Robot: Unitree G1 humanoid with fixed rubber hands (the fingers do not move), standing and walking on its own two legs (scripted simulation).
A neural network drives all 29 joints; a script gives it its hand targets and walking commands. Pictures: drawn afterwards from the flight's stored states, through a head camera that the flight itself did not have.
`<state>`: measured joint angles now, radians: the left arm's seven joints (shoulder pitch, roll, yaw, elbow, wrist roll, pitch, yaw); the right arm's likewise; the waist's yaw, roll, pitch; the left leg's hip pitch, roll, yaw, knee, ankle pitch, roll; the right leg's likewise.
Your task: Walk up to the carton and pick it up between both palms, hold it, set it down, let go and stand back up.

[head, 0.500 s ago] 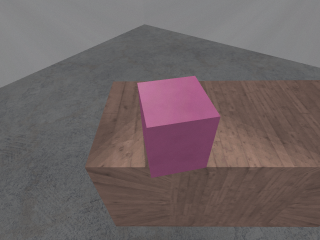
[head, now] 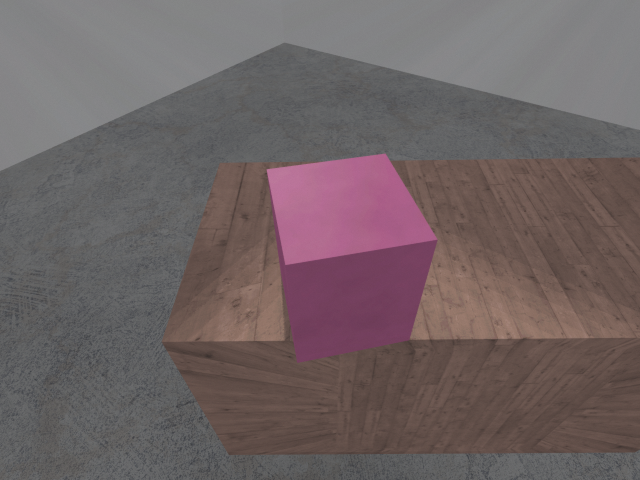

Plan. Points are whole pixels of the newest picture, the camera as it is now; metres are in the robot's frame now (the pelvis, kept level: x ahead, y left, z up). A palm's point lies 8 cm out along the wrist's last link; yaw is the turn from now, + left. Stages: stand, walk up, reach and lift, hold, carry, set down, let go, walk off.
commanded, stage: stand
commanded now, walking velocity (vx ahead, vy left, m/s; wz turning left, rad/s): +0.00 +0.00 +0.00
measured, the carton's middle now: (341, 258) +0.48 -0.01 -0.01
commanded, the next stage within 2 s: none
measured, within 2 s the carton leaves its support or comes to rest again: neither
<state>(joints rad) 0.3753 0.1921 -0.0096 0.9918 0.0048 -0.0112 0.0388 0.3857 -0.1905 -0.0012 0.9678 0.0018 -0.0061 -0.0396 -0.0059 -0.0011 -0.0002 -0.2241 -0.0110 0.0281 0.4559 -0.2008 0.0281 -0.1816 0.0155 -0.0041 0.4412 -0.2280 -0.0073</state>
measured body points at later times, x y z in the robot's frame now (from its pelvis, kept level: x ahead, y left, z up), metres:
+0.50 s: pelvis +0.01 +0.00 +0.00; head +0.00 +0.00 +0.45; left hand +0.00 +0.24 -0.15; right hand +0.00 -0.24 -0.15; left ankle +0.03 +0.10 -0.74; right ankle +0.01 -0.12 -0.74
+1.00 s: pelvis +0.02 +0.00 +0.00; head +0.02 +0.00 +0.45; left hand +0.00 +0.23 -0.15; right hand +0.01 -0.24 -0.15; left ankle +0.03 +0.10 -0.74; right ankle +0.01 -0.12 -0.74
